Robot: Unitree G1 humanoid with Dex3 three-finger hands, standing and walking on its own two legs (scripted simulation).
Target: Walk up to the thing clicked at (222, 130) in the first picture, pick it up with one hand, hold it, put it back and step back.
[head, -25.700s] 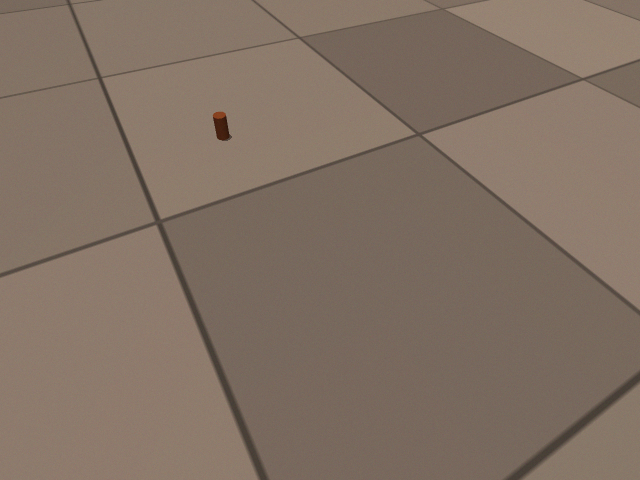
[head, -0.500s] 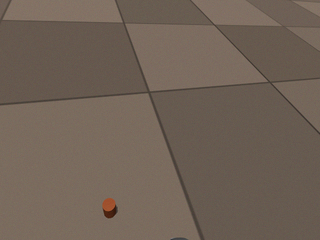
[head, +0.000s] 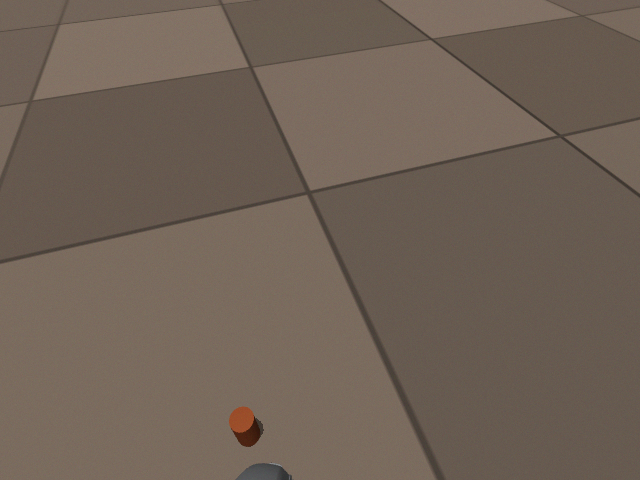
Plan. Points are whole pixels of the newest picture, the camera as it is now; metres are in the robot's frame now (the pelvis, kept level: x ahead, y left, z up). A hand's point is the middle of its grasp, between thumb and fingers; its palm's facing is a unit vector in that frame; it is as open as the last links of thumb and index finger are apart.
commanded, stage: walk up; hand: left
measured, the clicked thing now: (245, 427) +0.39 +0.25 -0.70
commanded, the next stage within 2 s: none
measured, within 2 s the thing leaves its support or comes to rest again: neither
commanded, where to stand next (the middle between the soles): +0.06 -0.01 m, yaw +5 degrees
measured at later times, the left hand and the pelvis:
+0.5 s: hand out of the picture +0.10 +0.27 -0.18, palm faces -0.01 -0.95 -0.30, open 7.4 cm; pelvis +0.03 +0.01 -0.01, yaw +1 degrees
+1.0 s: hand out of the picture +0.07 +0.27 -0.14, palm faces +0.03 -0.91 -0.40, open 7.4 cm; pelvis +0.03 -0.01 +0.00, yaw +5 degrees
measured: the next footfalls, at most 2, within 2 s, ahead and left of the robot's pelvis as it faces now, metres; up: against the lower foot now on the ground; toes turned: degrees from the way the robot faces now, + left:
left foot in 0.20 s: +0.17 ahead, +0.13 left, +0.00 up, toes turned +2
right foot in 0.60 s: +0.06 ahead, -0.15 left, +0.00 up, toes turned +1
